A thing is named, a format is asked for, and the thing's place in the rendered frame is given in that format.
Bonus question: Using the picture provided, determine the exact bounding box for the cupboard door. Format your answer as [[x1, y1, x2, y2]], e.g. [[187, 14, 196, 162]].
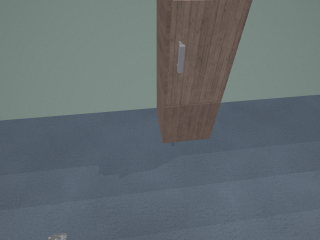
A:
[[167, 0, 250, 106]]

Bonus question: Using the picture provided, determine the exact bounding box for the handle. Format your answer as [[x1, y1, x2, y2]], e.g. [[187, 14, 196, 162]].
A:
[[177, 41, 186, 73]]

